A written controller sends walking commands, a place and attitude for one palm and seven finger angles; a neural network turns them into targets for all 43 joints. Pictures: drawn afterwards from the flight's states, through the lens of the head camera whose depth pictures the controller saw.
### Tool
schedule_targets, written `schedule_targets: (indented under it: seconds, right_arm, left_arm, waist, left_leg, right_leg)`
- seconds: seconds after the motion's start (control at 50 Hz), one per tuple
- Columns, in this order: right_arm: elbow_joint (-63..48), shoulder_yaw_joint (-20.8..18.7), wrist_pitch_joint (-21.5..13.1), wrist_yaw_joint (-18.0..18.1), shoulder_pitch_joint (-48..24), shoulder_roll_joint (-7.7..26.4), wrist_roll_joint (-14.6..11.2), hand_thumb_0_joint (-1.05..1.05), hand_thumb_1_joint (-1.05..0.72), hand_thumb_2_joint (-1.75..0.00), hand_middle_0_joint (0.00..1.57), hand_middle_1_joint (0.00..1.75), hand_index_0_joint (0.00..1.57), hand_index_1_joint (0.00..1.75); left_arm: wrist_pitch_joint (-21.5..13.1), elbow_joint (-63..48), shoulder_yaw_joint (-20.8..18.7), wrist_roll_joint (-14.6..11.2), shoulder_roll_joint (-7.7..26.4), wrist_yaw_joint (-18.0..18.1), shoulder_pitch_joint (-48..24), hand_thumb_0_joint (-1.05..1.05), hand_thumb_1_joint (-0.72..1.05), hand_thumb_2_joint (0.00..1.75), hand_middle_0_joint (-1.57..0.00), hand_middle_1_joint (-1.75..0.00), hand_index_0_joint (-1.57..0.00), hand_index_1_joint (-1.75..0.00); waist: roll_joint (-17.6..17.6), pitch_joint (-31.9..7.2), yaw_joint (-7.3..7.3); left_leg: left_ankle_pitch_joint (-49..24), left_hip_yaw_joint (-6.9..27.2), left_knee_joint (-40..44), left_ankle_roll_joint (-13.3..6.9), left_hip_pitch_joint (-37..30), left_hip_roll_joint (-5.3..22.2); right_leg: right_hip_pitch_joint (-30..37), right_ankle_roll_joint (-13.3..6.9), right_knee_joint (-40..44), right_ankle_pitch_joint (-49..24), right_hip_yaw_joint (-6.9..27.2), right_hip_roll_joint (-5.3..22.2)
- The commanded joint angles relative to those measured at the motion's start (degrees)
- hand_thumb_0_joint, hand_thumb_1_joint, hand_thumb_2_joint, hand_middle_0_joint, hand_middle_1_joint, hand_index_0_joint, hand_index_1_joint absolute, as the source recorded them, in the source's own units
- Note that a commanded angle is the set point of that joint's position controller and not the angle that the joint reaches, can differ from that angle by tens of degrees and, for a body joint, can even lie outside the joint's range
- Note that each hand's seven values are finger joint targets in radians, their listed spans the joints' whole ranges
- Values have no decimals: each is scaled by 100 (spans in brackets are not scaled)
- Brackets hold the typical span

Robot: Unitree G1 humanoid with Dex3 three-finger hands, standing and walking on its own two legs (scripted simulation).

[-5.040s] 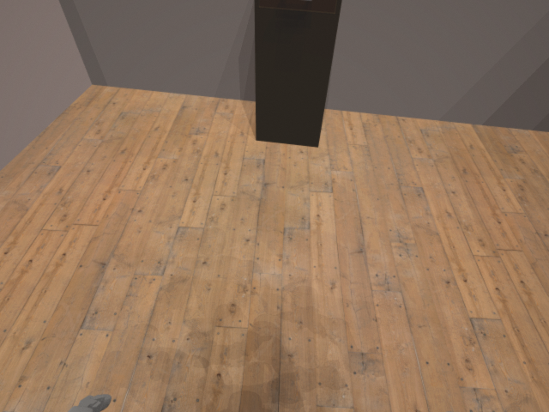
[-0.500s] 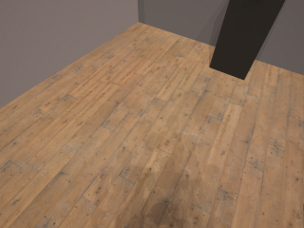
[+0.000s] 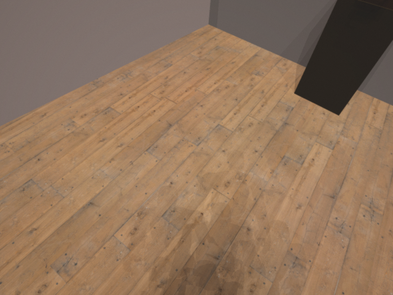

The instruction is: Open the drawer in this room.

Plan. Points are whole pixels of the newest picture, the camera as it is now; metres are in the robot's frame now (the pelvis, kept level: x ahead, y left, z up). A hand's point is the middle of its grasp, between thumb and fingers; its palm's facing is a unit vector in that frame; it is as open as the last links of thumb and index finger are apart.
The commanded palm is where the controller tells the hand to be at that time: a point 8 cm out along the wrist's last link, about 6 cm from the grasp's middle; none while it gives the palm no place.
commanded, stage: turn or walk to find it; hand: left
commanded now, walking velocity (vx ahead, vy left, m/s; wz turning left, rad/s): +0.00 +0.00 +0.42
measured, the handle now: out of the picture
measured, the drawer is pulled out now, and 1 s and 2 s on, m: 0.00 0.00 0.00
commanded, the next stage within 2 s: stand and wait in 0.38 s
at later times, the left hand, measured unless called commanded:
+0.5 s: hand out of the picture +0.04 +0.20 -0.15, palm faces +0.18 -0.94 -0.28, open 7.4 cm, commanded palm none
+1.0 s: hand out of the picture -0.12 +0.17 -0.17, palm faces +0.41 -0.88 -0.23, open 7.4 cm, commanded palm none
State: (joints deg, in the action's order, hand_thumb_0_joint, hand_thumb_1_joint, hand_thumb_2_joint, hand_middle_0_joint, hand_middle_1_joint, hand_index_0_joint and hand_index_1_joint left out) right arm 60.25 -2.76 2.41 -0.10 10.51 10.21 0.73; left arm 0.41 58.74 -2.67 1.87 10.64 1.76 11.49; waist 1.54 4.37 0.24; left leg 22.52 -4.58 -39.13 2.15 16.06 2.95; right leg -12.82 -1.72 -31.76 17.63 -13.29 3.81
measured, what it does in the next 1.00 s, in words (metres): steps on the spot, turning left: left foot, then right foot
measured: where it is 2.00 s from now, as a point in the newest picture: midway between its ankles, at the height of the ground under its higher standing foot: outside the picture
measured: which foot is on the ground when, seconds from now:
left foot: up 0.00-0.00, down 0.02-0.52, up 0.54-1.00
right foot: down 0.00-0.04, up 0.06-0.48, down 0.50-1.00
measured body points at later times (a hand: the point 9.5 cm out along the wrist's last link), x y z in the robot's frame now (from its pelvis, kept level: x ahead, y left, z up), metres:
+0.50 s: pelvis -0.03 -0.02 +0.00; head +0.01 -0.03 +0.45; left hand +0.03 +0.25 -0.13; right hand +0.05 -0.25 -0.16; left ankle -0.01 +0.11 -0.73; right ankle -0.03 -0.13 -0.73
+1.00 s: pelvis -0.05 -0.02 +0.00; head -0.02 +0.01 +0.45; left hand -0.14 +0.21 -0.15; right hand +0.13 -0.22 -0.14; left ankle -0.12 +0.08 -0.72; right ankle -0.03 -0.12 -0.73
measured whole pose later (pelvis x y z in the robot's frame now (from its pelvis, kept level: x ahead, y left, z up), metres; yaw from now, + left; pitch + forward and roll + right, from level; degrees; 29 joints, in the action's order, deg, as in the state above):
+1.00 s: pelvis -0.05 -0.02 +0.00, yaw +23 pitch +0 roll +0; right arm 56.3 -3.3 3.4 -0.9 7.1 13.1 0.7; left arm 1.0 56.7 -2.7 2.0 11.8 1.4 16.3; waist 1.5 5.3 1.7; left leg 22.8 -3.8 -39.5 3.0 16.5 1.7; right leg -12.9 -0.2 -32.3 18.3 -14.1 6.6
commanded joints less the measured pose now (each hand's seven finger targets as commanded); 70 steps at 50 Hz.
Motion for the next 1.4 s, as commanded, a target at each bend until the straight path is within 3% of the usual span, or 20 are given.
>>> schedule_targets:
  seconds: [0.0,0.02,0.04,0.14,0.34,0.44,0.46,0.48,0.5,0.52,0.54,0.6,0.84,0.92,0.96,0.98,1.02,1.04,1.14,1.38]
  right_arm:
    - [-333,-185,-183,26,652,1008,53,0,-90,-90,20,30,20,30]
    - [-373,-266,-162,68,813,1333,69,0,-90,-90,20,30,20,30]
    - [-360,-268,-139,76,815,1404,75,0,-90,-90,20,30,20,30]
    - [-610,-163,-230,169,241,1052,45,0,-90,-90,20,30,20,30]
    - [-706,-301,-141,107,485,1240,83,0,-90,-90,20,30,20,30]
    - [-772,-300,-116,77,232,1150,47,0,-90,-90,20,30,20,30]
    - [-773,-265,-122,58,281,927,11,0,-90,-90,20,30,20,30]
    - [-867,-203,-119,28,317,585,-35,0,-90,-90,20,30,20,30]
    - [-1042,-212,-81,34,74,612,-1,0,-90,-90,20,30,20,30]
    - [-995,-258,-18,24,2,772,53,0,-90,-90,20,30,20,30]
    - [-905,-285,50,19,96,795,75,0,-90,-90,20,30,20,30]
    - [-585,-284,76,-54,377,732,52,0,-90,-90,20,30,20,30]
    - [-809,-143,48,-60,-512,611,-11,0,-90,-90,20,30,20,30]
    - [-825,-93,-27,-48,-385,600,-46,0,-90,-90,20,30,20,30]
    - [-766,-99,-70,-46,-71,653,-39,0,-90,-90,20,30,20,30]
    - [-712,-137,-118,-47,145,839,-19,0,-90,-90,20,30,20,30]
    - [-708,-346,-128,21,561,1774,21,0,-90,-90,20,30,20,30]
    - [-663,-323,-90,28,600,1727,33,0,-90,-90,20,30,20,30]
    - [-855,-175,-197,143,-29,1224,8,0,-90,-90,20,30,20,30]
    - [-821,-262,-182,128,558,1227,69,0,-90,-90,20,30,20,30]
  left_arm:
    - [40,-407,-220,-130,717,-9,306,0,90,90,-20,-30,-20,-30]
    - [68,-624,-130,-115,516,-22,9,0,90,90,-20,-30,-20,-30]
    - [99,-723,-138,-77,661,-20,-289,0,90,90,-20,-30,-20,-30]
    - [131,-490,-204,-56,612,-101,-91,0,90,90,-20,-30,-20,-30]
    - [131,-825,-151,-116,513,-57,-339,0,90,90,-20,-30,-20,-30]
    - [30,-603,-130,-139,537,-13,402,0,90,90,-20,-30,-20,-30]
    - [-26,-567,-147,-107,698,12,527,0,90,90,-20,-30,-20,-30]
    - [-79,-575,-228,-33,1158,54,585,0,90,90,-20,-30,-20,-30]
    - [-64,-704,-264,-27,1508,47,472,0,90,90,-20,-30,-20,-30]
    - [-42,-781,-214,-55,1351,53,301,0,90,90,-20,-30,-20,-30]
    - [-62,-794,-249,-65,1162,86,44,0,90,90,-20,-30,-20,-30]
    - [-117,-852,-115,-97,844,15,-156,0,90,90,-20,-30,-20,-30]
    - [-101,-535,-212,-2,1111,37,758,0,90,90,-20,-30,-20,-30]
    - [-63,-505,-275,6,1294,27,654,0,90,90,-20,-30,-20,-30]
    - [-32,-488,-282,-39,1306,13,483,0,90,90,-20,-30,-20,-30]
    - [1,-515,-277,-95,1217,-5,466,0,90,90,-20,-30,-20,-30]
    - [83,-850,-111,-112,669,-32,277,0,90,90,-20,-30,-20,-30]
    - [134,-896,-130,-76,832,-17,44,0,90,90,-20,-30,-20,-30]
    - [141,-604,-209,-71,810,-109,116,0,90,90,-20,-30,-20,-30]
    - [170,-977,-178,-109,678,-53,-566,0,90,90,-20,-30,-20,-30]
  waist:
    - [-1380,-734,-159]
    - [-2083,-569,-292]
    - [-1355,-471,-339]
    - [-745,-422,-49]
    - [-1078,-666,-257]
    - [-948,-960,80]
    - [-497,-974,121]
    - [835,-877,151]
    - [1519,-559,232]
    - [845,-379,163]
    - [1367,-249,19]
    - [678,24,-184]
    - [813,-386,287]
    - [946,-659,219]
    - [801,-764,2]
    - [274,-879,-131]
    - [-2006,-864,-355]
    - [-1293,-780,-378]
    - [-922,-517,-53]
    - [-1009,-548,-273]
  left_leg:
    - [-2388,1660,1899,-555,-1172,1222]
    - [-3756,2642,2239,-1269,-1109,2078]
    - [-3058,2407,2293,-1467,-631,2149]
    - [-2703,1651,2270,-1067,-699,1172]
    - [-2775,2089,2037,-1223,-847,1053]
    - [-2417,1904,1529,-861,-193,678]
    - [-1765,1660,1224,-587,318,403]
    - [-431,990,283,-205,1307,-241]
    - [938,687,-819,-51,1586,-525]
    - [883,924,-1603,-72,1459,-365]
    - [696,976,-2060,-70,1575,-259]
    - [-160,729,-2854,80,1601,-208]
    - [438,253,-1188,210,1198,-38]
    - [288,18,-99,86,523,-115]
    - [-629,-67,984,28,-235,-145]
    - [-1416,100,1657,-58,-914,8]
    - [-4428,2611,2071,-1244,-1637,2107]
    - [-3897,2160,1988,-1433,-1214,2145]
    - [-3937,1386,2005,-1020,-1118,1085]
    - [-3312,2247,2071,-1264,-1079,1070]
  right_leg:
    - [-906,296,-879,-275,371,593]
    - [-1612,526,-1954,1741,509,123]
    - [-1372,429,-2627,1711,943,180]
    - [-1746,528,-3208,477,1234,160]
    - [-1137,594,-1465,840,1165,-101]
    - [388,485,559,-424,1024,-251]
    - [1002,412,1170,-747,1300,59]
    - [1458,21,1618,-635,2588,1271]
    - [747,-586,1828,-1053,3415,2260]
    - [216,-807,1828,-1030,3033,2195]
    - [63,-707,1869,-978,2822,1911]
    - [109,-407,1540,-1767,1713,1229]
    - [1074,-730,1108,-3096,1436,1652]
    - [1050,-663,752,-3364,1240,1693]
    - [696,-327,347,-2850,901,1538]
    - [243,-41,-191,-2293,621,1358]
    - [-1799,611,-2253,1999,528,240]
    - [-1575,501,-2825,1843,947,331]
    - [-1863,632,-3422,477,1190,252]
    - [-1574,724,-2215,721,1310,62]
